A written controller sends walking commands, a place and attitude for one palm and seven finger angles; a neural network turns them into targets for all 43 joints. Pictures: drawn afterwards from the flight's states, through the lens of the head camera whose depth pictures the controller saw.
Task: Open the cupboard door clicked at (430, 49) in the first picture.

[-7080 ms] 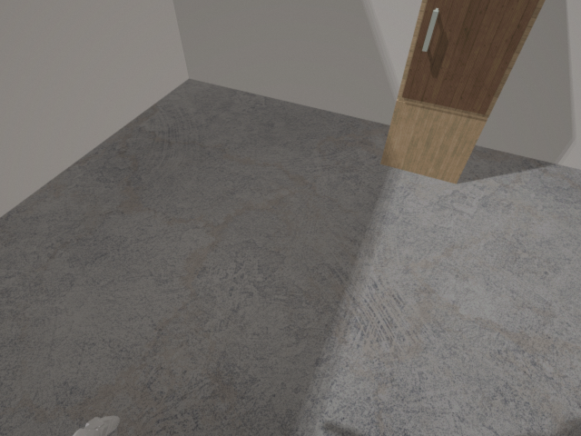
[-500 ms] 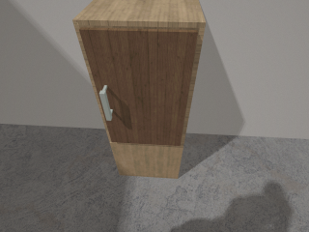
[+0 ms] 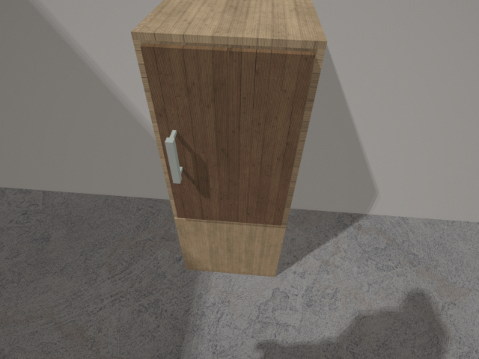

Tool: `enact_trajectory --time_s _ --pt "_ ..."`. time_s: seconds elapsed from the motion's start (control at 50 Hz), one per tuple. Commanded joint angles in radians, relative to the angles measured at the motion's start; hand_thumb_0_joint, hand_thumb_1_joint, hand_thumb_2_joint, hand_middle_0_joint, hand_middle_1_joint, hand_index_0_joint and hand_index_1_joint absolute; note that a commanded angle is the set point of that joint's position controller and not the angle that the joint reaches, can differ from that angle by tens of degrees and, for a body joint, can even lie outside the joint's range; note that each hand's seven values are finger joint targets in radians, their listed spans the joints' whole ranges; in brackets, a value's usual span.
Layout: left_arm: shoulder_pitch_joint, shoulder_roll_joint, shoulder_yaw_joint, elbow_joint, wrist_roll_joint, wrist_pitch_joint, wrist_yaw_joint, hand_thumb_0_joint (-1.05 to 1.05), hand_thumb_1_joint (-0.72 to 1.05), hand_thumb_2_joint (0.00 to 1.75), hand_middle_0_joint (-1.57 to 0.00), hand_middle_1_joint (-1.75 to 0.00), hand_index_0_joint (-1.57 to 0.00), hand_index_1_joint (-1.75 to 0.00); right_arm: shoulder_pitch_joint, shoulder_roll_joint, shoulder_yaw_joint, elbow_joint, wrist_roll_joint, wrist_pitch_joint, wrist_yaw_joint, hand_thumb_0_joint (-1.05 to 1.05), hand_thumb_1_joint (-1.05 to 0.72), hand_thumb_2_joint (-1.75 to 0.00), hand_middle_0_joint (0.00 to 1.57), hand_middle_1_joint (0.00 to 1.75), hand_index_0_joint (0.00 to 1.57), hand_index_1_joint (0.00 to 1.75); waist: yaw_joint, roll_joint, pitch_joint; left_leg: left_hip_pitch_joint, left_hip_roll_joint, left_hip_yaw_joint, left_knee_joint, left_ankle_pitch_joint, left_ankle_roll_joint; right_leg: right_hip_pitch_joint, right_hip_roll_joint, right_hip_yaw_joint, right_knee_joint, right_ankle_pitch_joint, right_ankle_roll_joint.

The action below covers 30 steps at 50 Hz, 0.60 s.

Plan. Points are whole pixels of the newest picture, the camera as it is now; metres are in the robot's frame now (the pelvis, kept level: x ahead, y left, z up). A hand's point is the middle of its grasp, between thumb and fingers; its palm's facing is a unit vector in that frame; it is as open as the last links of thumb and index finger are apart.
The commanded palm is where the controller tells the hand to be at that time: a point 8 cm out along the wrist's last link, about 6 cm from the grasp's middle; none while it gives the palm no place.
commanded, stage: shuffle to correct the standing spot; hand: left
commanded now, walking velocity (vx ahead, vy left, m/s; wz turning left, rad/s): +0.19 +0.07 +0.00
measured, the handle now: (175, 157) +0.62 +0.21 -0.04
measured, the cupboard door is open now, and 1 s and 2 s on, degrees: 0 0 0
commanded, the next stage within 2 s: come to a stop and stand still in 0.30 s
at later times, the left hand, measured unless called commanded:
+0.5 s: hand out of the picture +0.05 +0.18 -0.19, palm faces +0.04 -0.99 -0.15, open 7.4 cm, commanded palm none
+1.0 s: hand out of the picture +0.11 +0.22 -0.18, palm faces +0.01 -0.97 -0.24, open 7.4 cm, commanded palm none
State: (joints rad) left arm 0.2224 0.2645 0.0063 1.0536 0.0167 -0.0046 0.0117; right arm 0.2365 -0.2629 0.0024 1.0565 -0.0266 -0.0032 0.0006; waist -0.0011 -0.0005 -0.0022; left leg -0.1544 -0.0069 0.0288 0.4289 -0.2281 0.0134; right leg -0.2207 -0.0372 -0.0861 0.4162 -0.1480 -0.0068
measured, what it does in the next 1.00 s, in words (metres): shifts its weight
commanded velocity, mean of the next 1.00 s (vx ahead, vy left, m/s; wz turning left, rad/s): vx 0.01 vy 0.00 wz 0.00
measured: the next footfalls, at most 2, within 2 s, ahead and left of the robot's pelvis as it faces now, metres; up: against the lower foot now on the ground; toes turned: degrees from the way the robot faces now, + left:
none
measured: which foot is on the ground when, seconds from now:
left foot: down 0.00-1.00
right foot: down 0.00-1.00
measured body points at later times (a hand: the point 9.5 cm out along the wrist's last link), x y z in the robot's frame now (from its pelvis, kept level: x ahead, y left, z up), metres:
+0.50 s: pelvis +0.07 +0.03 -0.01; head +0.08 +0.03 +0.44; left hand +0.04 +0.23 -0.17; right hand -0.01 -0.18 -0.17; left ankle +0.01 +0.11 -0.74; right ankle +0.06 -0.10 -0.74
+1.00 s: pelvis +0.07 +0.03 -0.01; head +0.08 +0.03 +0.44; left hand +0.11 +0.27 -0.16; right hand +0.09 -0.20 -0.17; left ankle +0.06 +0.12 -0.74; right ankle +0.08 -0.08 -0.74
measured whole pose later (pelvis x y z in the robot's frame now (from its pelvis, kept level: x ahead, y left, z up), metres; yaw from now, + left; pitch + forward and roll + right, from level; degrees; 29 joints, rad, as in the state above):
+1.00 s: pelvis +0.07 +0.03 -0.01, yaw -1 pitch -2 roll +0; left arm 0.26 0.17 0.03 1.01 0.02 0.02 0.04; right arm 0.22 -0.16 -0.04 1.07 -0.01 0.02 -0.04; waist -0.02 0.01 0.05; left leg -0.19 0.00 0.12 0.52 -0.31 0.04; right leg -0.23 -0.03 -0.07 0.53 -0.27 -0.01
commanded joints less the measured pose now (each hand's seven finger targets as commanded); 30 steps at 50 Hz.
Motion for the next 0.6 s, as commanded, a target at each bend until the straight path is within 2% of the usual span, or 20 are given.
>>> enact_trajectory --time_s 0.0,0.08,0.14,0.18,0.24,0.28,0.3,0.32,0.36,0.38,0.4,0.42,0.44,0.46,0.48,0.5,0.52,0.54,0.56,0.58 --pt "0.051 0.072 0.011 -0.029 0.000 -0.008 0.014 0.00 0.90 0.90 -0.20 -0.30 -0.20 -0.30 0.049 -0.074 -0.017 -0.022 0.003 -0.007 -0.008 0.00 -0.90 -0.90 0.20 0.30 0.20 0.30 0.006 -0.028 0.039 -0.133 0.089 -0.086 -0.116 -0.179 0.012 0.058 -0.098 0.132 -0.106 -0.245 -0.005" --pt "0.102 0.084 0.026 -0.026 0.008 0.004 0.012 0.00 0.90 0.90 -0.20 -0.30 -0.20 -0.30 0.092 -0.059 -0.021 -0.006 -0.002 0.010 -0.007 0.00 -0.90 -0.90 0.20 0.30 0.20 0.30 0.009 -0.077 0.115 -0.198 0.050 -0.051 -0.050 -0.293 0.017 -0.014 -0.121 0.198 -0.155 -0.464 -0.025" --pt "0.130 0.076 0.038 -0.025 0.004 0.000 0.013 0.00 0.90 0.90 -0.20 -0.30 -0.20 -0.30 0.134 -0.030 -0.019 0.003 0.001 0.001 -0.011 0.00 -0.90 -0.90 0.20 0.30 0.20 0.30 0.004 -0.082 0.118 -0.181 0.036 -0.017 0.005 -0.208 0.020 -0.018 -0.145 0.224 -0.144 -0.436 -0.058" --pt "0.149 0.060 0.041 -0.022 0.001 -0.004 0.012 0.00 0.90 0.90 -0.20 -0.30 -0.20 -0.30 0.162 -0.014 -0.018 0.008 0.003 -0.008 -0.013 0.00 -0.90 -0.90 0.20 0.30 0.20 0.30 0.002 -0.057 0.099 -0.163 0.045 -0.021 -0.001 -0.184 0.026 -0.004 -0.137 0.200 -0.104 -0.384 -0.067" --pt "0.140 0.016 0.041 -0.033 0.009 0.002 0.010 0.00 0.90 0.90 -0.20 -0.30 -0.20 -0.30 0.200 -0.027 -0.029 0.018 0.004 -0.010 -0.016 0.00 -0.90 -0.90 0.20 0.30 0.20 0.30 -0.009 0.057 0.167 -0.173 0.108 -0.126 -0.125 -0.365 0.053 -0.094 -0.064 0.103 0.006 -0.390 -0.041" --pt "0.136 -0.041 0.029 -0.038 0.015 -0.002 0.004 0.00 0.90 0.90 -0.20 -0.30 -0.20 -0.30 0.223 -0.053 -0.040 0.026 0.007 -0.016 -0.023 0.00 -0.90 -0.90 0.20 0.30 0.20 0.30 -0.014 0.147 0.224 -0.176 0.198 -0.255 -0.240 -0.444 0.103 -0.135 -0.001 0.003 0.163 -0.236 -0.023" --pt "0.123 -0.057 0.025 -0.041 0.017 -0.007 0.002 0.00 0.90 0.90 -0.20 -0.30 -0.20 -0.30 0.242 -0.054 -0.044 0.030 0.010 -0.022 -0.028 0.00 -0.90 -0.90 0.20 0.30 0.20 0.30 -0.018 0.143 0.227 -0.119 0.232 -0.300 -0.251 -0.372 0.131 -0.183 0.004 -0.012 0.212 -0.196 -0.022" --pt "0.115 -0.075 0.022 -0.045 0.015 -0.012 0.000 0.00 0.90 0.90 -0.20 -0.30 -0.20 -0.30 0.252 -0.047 -0.043 0.035 0.010 -0.028 -0.031 0.00 -0.90 -0.90 0.20 0.30 0.20 0.30 -0.020 0.139 0.214 -0.062 0.249 -0.304 -0.239 -0.274 0.153 -0.220 -0.002 -0.009 0.239 -0.211 -0.021" --pt "0.128 -0.091 0.022 -0.047 0.009 -0.025 -0.001 0.00 0.90 0.90 -0.20 -0.30 -0.20 -0.30 0.257 -0.020 -0.037 0.041 0.010 -0.038 -0.034 0.00 -0.90 -0.90 0.20 0.30 0.20 0.30 -0.011 0.107 0.160 0.006 0.239 -0.246 -0.162 -0.024 0.165 -0.187 -0.011 -0.007 0.178 -0.226 -0.025" --pt "0.166 -0.095 0.025 -0.032 0.006 -0.030 -0.001 0.00 0.90 0.90 -0.20 -0.30 -0.20 -0.30 0.240 -0.012 -0.032 0.041 0.012 -0.040 -0.036 0.00 -0.90 -0.90 0.20 0.30 0.20 0.30 0.010 0.080 0.133 -0.022 0.215 -0.189 -0.096 0.084 0.148 -0.088 -0.011 -0.009 0.112 -0.171 -0.029" --pt "0.223 -0.091 0.030 -0.009 0.004 -0.033 0.002 0.00 0.90 0.90 -0.20 -0.30 -0.20 -0.30 0.216 0.001 -0.029 0.032 0.017 -0.043 -0.039 0.00 -0.90 -0.90 0.20 0.30 0.20 0.30 0.034 0.042 0.103 -0.091 0.171 -0.121 -0.015 0.168 0.116 0.039 -0.028 0.020 0.066 -0.065 -0.040" --pt "0.297 -0.068 0.037 0.018 0.004 -0.038 0.013 0.00 0.90 0.90 -0.20 -0.30 -0.20 -0.30 0.202 0.026 -0.025 0.020 0.022 -0.048 -0.041 0.00 -0.90 -0.90 0.20 0.30 0.20 0.30 0.053 -0.045 0.062 -0.198 0.104 -0.038 0.098 0.204 0.073 0.195 -0.098 0.112 0.055 0.099 -0.063" --pt "0.379 -0.018 0.048 0.044 0.003 -0.042 0.024 0.00 0.90 0.90 -0.20 -0.30 -0.20 -0.30 0.193 0.061 -0.017 0.009 0.025 -0.053 -0.040 0.00 -0.90 -0.90 0.20 0.30 0.20 0.30 0.070 -0.170 0.008 -0.304 0.035 0.037 0.220 0.066 0.031 0.331 -0.233 0.250 0.015 0.345 -0.116" --pt "0.391 0.008 0.048 0.057 -0.002 -0.043 0.031 0.00 0.90 0.90 -0.20 -0.30 -0.20 -0.30 0.178 0.073 -0.020 0.006 0.026 -0.048 -0.042 0.00 -0.90 -0.90 0.20 0.30 0.20 0.30 0.059 -0.191 -0.005 -0.317 0.017 0.053 0.310 -0.221 0.004 0.329 -0.332 0.314 -0.026 0.510 -0.183" --pt "0.349 -0.004 0.048 0.052 0.001 -0.043 0.038 0.00 0.90 0.90 -0.20 -0.30 -0.20 -0.30 0.154 0.082 -0.021 0.001 0.026 -0.036 -0.045 0.00 -0.90 -0.90 0.20 0.30 0.20 0.30 0.050 -0.201 0.016 -0.314 0.051 0.014 0.351 -0.289 -0.005 0.285 -0.336 0.292 -0.020 0.641 -0.209" --pt "0.295 -0.015 0.045 0.037 0.005 -0.035 0.045 0.00 0.90 0.90 -0.20 -0.30 -0.20 -0.30 0.153 0.092 -0.026 0.002 0.031 -0.026 -0.047 0.00 -0.90 -0.90 0.20 0.30 0.20 0.30 0.030 -0.175 0.048 -0.283 0.066 0.004 0.310 -0.280 -0.011 0.229 -0.323 0.235 -0.002 0.710 -0.206" --pt "0.238 -0.025 0.041 0.019 0.009 -0.027 0.049 0.00 0.90 0.90 -0.20 -0.30 -0.20 -0.30 0.165 0.107 -0.025 0.011 0.033 -0.021 -0.043 0.00 -0.90 -0.90 0.20 0.30 0.20 0.30 0.004 -0.160 0.064 -0.229 0.077 0.005 0.187 -0.230 -0.014 0.171 -0.289 0.170 0.033 0.703 -0.173" --pt "0.183 -0.031 0.035 0.003 0.004 -0.017 0.050 0.00 0.90 0.90 -0.20 -0.30 -0.20 -0.30 0.205 0.114 -0.027 0.034 0.036 -0.019 -0.041 0.00 -0.90 -0.90 0.20 0.30 0.20 0.30 -0.028 -0.129 0.057 -0.120 0.076 0.013 0.022 -0.035 -0.015 0.105 -0.236 0.110 0.089 0.620 -0.121" --pt "0.157 -0.054 0.031 -0.017 -0.006 -0.005 0.049 0.00 0.90 0.90 -0.20 -0.30 -0.20 -0.30 0.247 0.092 -0.033 0.056 0.032 -0.025 -0.046 0.00 -0.90 -0.90 0.20 0.30 0.20 0.30 -0.035 -0.031 0.051 -0.014 0.107 -0.022 -0.039 0.360 -0.007 0.032 -0.147 0.053 0.151 0.449 -0.053" --pt "0.171 -0.083 0.028 -0.029 -0.012 0.003 0.051 0.00 0.90 0.90 -0.20 -0.30 -0.20 -0.30 0.252 0.049 -0.041 0.059 0.022 -0.029 -0.054 0.00 -0.90 -0.90 0.20 0.30 0.20 0.30 -0.014 0.092 0.024 0.042 0.185 -0.072 -0.001 0.668 0.023 -0.004 -0.081 0.024 0.155 0.201 -0.002"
